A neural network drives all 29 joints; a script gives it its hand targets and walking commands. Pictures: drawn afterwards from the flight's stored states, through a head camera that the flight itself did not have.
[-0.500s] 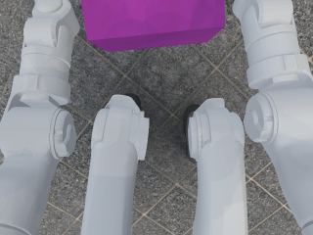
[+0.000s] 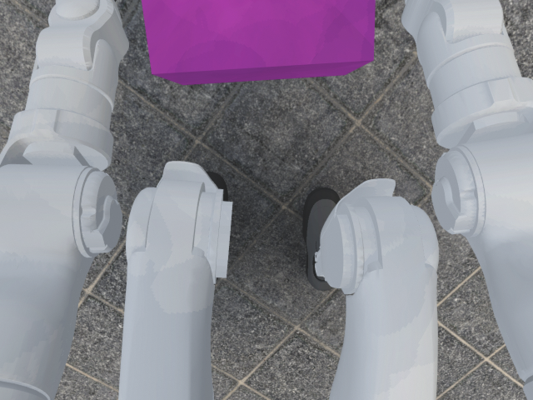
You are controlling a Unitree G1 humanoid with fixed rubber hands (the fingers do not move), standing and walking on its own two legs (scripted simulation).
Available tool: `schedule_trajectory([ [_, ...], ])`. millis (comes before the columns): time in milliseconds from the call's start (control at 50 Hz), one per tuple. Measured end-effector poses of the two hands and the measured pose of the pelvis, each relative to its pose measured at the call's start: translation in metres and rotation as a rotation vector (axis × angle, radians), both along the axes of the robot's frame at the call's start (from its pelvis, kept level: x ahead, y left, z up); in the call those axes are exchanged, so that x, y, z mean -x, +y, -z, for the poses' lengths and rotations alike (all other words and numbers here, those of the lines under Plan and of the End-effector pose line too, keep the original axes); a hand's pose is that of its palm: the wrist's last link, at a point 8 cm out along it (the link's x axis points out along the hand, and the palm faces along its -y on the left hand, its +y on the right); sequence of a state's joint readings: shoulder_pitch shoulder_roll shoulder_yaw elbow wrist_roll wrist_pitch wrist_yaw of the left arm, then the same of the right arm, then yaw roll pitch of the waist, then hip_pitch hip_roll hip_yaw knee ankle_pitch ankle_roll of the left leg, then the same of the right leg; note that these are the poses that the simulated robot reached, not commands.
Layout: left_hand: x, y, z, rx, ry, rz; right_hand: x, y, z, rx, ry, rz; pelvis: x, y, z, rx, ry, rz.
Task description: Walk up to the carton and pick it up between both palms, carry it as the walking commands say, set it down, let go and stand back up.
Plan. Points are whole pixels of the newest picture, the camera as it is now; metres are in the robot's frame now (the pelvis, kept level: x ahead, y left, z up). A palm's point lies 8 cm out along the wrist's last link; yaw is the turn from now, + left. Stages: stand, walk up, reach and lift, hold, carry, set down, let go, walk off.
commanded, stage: set down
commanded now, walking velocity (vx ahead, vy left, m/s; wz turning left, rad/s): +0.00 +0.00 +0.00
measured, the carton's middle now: out of the picture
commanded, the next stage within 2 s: none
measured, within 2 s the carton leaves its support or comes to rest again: rests again in 0.46 s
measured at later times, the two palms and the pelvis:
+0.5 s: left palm out of the picture +0.51 +0.24 -0.18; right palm out of the picture +0.56 -0.11 -0.18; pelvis +0.01 +0.01 +0.00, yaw +1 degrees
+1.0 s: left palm out of the picture +0.50 +0.24 -0.19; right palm out of the picture +0.56 -0.11 -0.19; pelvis +0.01 +0.01 -0.01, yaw +1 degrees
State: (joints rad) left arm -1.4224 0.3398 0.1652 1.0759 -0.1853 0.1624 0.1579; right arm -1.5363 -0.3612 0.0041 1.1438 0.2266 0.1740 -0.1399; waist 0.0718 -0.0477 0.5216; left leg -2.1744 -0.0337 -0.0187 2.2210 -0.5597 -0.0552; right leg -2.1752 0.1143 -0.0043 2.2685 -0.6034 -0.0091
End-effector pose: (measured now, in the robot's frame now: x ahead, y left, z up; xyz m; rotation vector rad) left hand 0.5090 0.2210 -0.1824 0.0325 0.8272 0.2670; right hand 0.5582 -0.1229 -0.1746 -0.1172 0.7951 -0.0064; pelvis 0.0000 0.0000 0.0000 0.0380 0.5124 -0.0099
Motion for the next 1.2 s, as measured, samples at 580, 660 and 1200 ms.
schedule_trajectory([
  [580, 0.004, 0.015, 0.0, -0.017, 0.054, 0.033, 0.0, 0.01, 0.009, -0.052, 0.012, -0.021, -0.01, 0.011, 0.002, 0.012, 0.099, -0.034],
  [660, 0.006, 0.014, 0.003, -0.009, 0.05, 0.024, 0.001, 0.009, 0.011, -0.055, 0.006, -0.021, -0.01, 0.008, 0.003, 0.008, 0.098, -0.033],
  [1200, 0.007, 0.016, 0.01, 0.028, 0.049, 0.056, 0.002, 0.008, 0.015, -0.053, 0.011, -0.046, -0.004, 0.009, 0.011, 0.016, 0.05, -0.024],
])
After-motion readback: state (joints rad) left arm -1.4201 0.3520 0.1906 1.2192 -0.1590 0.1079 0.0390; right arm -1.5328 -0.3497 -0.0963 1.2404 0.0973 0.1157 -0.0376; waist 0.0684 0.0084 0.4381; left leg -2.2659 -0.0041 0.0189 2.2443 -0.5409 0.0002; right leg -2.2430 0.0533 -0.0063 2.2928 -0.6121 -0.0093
